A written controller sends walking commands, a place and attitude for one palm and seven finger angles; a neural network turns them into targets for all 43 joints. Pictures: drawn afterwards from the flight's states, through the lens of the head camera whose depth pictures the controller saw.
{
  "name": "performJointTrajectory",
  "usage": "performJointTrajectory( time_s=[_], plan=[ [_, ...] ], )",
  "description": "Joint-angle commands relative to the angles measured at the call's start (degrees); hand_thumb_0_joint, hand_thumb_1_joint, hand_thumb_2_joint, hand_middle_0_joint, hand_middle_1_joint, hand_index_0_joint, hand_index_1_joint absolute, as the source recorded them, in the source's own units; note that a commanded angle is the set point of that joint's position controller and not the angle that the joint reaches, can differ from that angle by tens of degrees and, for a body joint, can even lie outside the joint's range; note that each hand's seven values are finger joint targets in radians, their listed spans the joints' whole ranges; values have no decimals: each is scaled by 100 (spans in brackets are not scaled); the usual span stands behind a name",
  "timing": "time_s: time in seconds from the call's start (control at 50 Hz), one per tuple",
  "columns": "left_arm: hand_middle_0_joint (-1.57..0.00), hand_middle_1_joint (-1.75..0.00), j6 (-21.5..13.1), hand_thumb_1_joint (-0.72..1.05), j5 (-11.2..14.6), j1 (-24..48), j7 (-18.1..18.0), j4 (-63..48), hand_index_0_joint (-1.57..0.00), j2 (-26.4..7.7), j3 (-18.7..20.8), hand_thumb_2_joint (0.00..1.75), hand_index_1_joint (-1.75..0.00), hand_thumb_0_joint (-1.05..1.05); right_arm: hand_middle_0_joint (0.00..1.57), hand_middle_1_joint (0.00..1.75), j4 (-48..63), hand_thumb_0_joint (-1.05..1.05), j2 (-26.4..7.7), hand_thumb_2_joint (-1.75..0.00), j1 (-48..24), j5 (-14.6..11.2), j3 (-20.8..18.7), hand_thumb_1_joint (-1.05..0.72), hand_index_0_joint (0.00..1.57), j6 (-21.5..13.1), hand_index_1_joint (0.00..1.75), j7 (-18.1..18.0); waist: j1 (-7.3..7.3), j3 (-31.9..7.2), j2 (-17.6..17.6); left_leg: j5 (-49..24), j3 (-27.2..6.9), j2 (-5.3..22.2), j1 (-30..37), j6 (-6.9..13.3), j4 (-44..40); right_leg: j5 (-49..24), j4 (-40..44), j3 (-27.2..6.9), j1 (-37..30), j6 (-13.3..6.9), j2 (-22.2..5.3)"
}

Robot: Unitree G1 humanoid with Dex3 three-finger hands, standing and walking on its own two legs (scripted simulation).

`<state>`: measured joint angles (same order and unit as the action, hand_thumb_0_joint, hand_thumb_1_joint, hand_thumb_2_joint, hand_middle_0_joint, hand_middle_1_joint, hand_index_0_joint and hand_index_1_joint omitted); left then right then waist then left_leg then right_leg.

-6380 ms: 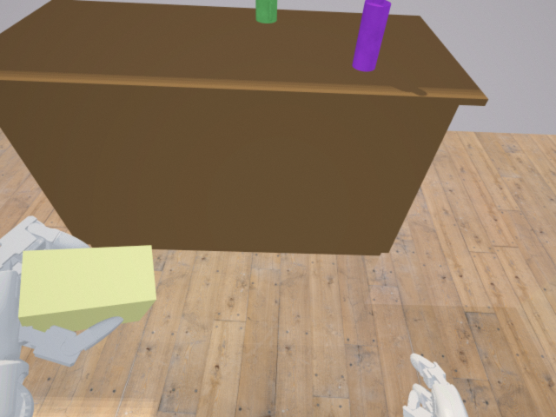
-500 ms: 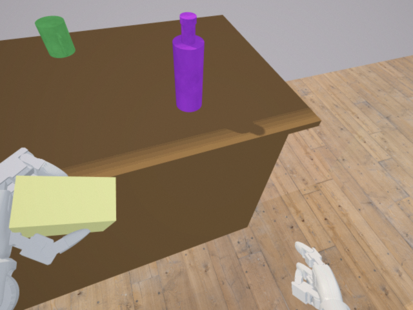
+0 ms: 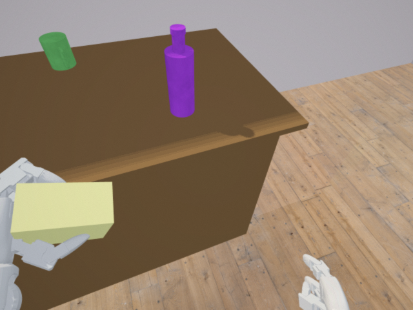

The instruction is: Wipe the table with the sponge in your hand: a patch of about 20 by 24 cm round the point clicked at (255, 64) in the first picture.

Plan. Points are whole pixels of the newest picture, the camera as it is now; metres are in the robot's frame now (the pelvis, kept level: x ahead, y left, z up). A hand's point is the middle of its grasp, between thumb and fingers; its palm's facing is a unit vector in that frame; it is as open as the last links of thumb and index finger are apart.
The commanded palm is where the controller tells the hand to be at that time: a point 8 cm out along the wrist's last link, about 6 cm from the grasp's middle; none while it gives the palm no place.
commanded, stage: look again from close up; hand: left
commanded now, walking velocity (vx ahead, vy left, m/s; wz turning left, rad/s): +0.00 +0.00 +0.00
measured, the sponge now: (80, 213) +0.22 +0.21 +0.14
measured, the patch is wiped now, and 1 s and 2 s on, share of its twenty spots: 0.00 0.00 0.00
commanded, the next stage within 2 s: shuffle to correct the standing spot in 0.02 s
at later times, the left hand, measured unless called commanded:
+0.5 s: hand (29, 215) +0.22 +0.28 +0.14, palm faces +0.39 -0.85 -0.36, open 10.4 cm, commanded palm +0.17 +0.31 +0.17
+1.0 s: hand (30, 167) +0.29 +0.31 +0.16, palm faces +0.41 -0.78 -0.48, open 10.4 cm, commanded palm +0.24 +0.34 +0.17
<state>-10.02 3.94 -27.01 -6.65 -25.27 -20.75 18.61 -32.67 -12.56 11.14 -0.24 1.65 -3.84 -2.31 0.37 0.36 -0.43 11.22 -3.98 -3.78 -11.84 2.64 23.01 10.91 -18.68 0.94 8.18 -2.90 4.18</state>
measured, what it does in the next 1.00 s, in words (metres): walks ahead: right foot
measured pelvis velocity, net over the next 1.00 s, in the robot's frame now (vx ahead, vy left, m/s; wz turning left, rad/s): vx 0.09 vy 0.06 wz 0.03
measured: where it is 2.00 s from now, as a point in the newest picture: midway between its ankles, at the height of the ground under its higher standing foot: outside the picture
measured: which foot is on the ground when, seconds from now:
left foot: down 0.00-0.86, up 0.88-1.00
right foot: down 0.00-0.48, up 0.50-0.86, down 0.88-1.00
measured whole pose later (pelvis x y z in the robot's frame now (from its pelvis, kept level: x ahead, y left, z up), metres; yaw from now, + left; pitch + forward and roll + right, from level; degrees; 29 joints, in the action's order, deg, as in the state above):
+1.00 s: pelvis +0.09 +0.06 -0.02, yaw +1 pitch -1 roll +0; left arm -13.8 3.4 -30.4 -6.9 -29.2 -22.4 23.7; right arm -34.4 -14.0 9.9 -0.1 -0.6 -2.2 1.1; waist 0.6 4.4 -1.5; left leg 21.4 -2.5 -0.8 -33.6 -0.6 74.1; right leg 18.7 -36.4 10.4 16.6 -3.5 -1.7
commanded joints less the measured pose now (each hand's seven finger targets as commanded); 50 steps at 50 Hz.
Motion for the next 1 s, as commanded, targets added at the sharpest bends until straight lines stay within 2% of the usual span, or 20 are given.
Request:
performJointTrajectory(
  time_s=[0.0,0.14,0.3,0.36,0.4,0.42,0.46,0.48,0.5,0.54,0.6,0.74,0.8,0.82,0.84,0.86,0.88,0.9,0.94,0.98],
  plan=[
    [-120,-160,-366,10,44,337,-108,-1099,-120,-931,704,130,-160,0,20,30,891,0,-665,-90,-569,16,-293,-90,20,-278,30,-84,60,-649,-165,-882,-171,393,31,-257,-337,-802,313,-302,-293,265,-525],
    [-120,-160,-370,10,-1,716,-116,-1214,-120,-898,488,130,-160,0,20,30,877,0,-671,-90,-527,-3,-304,-90,20,-283,30,-84,27,-627,-175,-341,-150,357,-45,-164,-285,-233,451,-379,-308,267,-631],
    [-120,-160,-420,10,-55,641,-191,-1290,-120,-1091,629,130,-160,0,20,30,861,0,-738,-90,-458,52,-397,-90,20,-284,30,9,-30,-303,233,631,0,260,-570,-89,1077,1989,707,-1337,356,-225,-1605],
    [-120,-160,-467,10,-63,611,-212,-1292,-120,-1077,643,130,-160,0,20,30,828,0,-685,-90,-413,14,-401,-90,20,-259,30,29,-20,-137,272,562,26,414,-776,-74,1166,1744,315,-1478,307,-448,-1887],
    [-120,-160,-453,10,-64,554,-210,-1335,-120,-1183,772,130,-160,0,20,30,839,0,-722,-90,-400,21,-419,-90,20,-248,30,46,-62,-99,-59,501,21,459,-220,-54,771,1490,-195,-1170,811,-334,-1668],
    [-120,-160,-482,10,-51,640,-192,-1524,-120,-1055,655,130,-160,0,20,30,837,0,-696,-90,-387,13,-386,-90,20,-233,30,52,-86,-97,-519,444,-329,593,-125,17,308,1355,-761,-747,840,-195,-1298],
    [-120,-160,-584,10,-96,755,-191,-1745,-120,-1171,785,130,-160,0,20,30,867,0,-769,-90,-380,47,-378,-90,20,-317,30,44,-77,-178,-1541,244,-2051,1425,274,279,-790,1176,-2376,74,1422,200,-300],
    [-120,-160,-623,10,-125,827,-186,-1814,-120,-1230,781,130,-160,0,20,30,863,0,-670,-90,-329,104,-394,-90,20,-401,30,46,-106,-208,-1408,-103,-2603,1686,667,400,-1017,1706,-3090,-44,1960,212,-276],
    [-120,-160,-632,10,-141,882,-198,-1826,-120,-1361,860,130,-160,0,20,30,838,0,-638,-90,-388,129,-384,-90,20,-482,30,42,-75,-212,-1273,-417,-2709,1823,1012,409,-1086,1936,-3690,-168,2429,215,-377],
    [-120,-160,-634,10,-180,757,-185,-1819,-120,-1176,694,130,-160,0,20,30,752,0,-675,-90,-226,126,-445,-90,20,-517,30,68,-39,-381,-393,-1628,-2156,1780,1347,528,-640,1716,-3993,-144,2645,203,-541],
    [-120,-160,-559,10,-176,91,-154,-1670,-120,-951,659,130,-160,0,20,30,729,0,-719,-90,-250,21,-495,-90,20,-561,30,122,8,-658,-508,-2540,-877,1291,1526,377,-305,1172,-3855,238,2537,284,-562],
    [-120,-160,-592,10,-84,-104,-136,-1869,-120,-1206,930,130,-160,0,20,30,783,0,-661,-90,-176,99,-469,-90,20,-477,30,111,-62,-613,-1058,-3924,-361,901,1120,-418,-153,797,-2406,958,1770,243,-392],
    [-120,-160,-609,10,36,-98,-184,-1809,-120,-1376,1193,130,-160,0,20,30,873,0,-716,-90,-451,126,-466,-90,20,-400,30,102,84,-931,-995,-4184,22,718,136,-667,881,148,-898,1273,-40,57,-347],
    [-120,-160,-646,10,64,-245,-207,-1719,-120,-1337,1245,130,-160,0,20,30,870,0,-694,-90,-524,100,-497,-90,20,-351,30,130,296,-1182,-541,-3694,-132,702,-1216,-769,2334,-510,-608,855,-1642,-293,-811],
    [-120,-160,-655,10,25,-240,-224,-1635,-120,-1379,1254,130,-160,0,20,30,848,0,-655,-90,-398,-14,-523,-90,20,-288,30,183,314,-1634,1105,-1751,126,333,-2655,-647,4705,-1773,-852,-892,-2853,-1040,-2291],
    [-120,-160,-725,10,124,-143,-199,-1455,-120,-1325,1327,130,-160,0,20,30,890,0,-845,-90,-353,35,-578,-90,20,-322,30,201,54,-1609,1342,1732,-22,65,-3532,-375,5993,-2639,-627,-2926,-2513,-1526,-3541],
    [-120,-160,-750,10,99,-26,-237,-1477,-120,-1291,1424,130,-160,0,20,30,841,0,-765,-90,-300,92,-515,-90,20,-284,30,191,2,-1157,644,1636,-708,554,-3404,-312,6000,-2076,-494,-2675,-1668,-1325,-3662],
    [-120,-160,-695,10,65,-360,-198,-1334,-120,-1325,1506,130,-160,0,20,30,856,0,-749,-90,-192,-16,-577,-90,20,-246,30,261,-14,-1035,848,1572,-831,659,-3114,-269,5881,-1394,-404,-2660,-987,-1157,-3374],
    [-120,-160,-762,10,-16,-262,-130,-1511,-120,-1077,1209,130,-160,0,20,30,814,0,-639,-90,-418,-22,-438,-90,20,-90,30,329,-67,-382,426,836,-581,1009,-2826,-368,5541,-1577,-271,-1347,205,-820,-2832],
    [-120,-160,-754,10,-100,343,-171,-1562,-120,-1060,1014,130,-160,0,20,30,634,0,-481,-90,-506,9,-302,-90,20,-60,30,250,-127,-141,355,173,113,998,-2133,-406,4722,-1387,-42,-347,1085,-547,-2305]
  ],
)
